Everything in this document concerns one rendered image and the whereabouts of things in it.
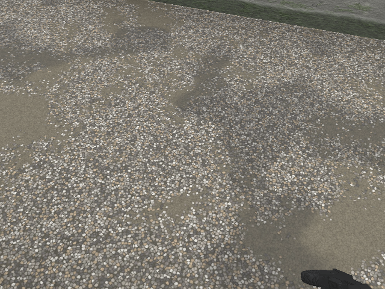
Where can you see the robot right hand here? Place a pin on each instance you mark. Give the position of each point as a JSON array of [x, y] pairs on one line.
[[331, 279]]

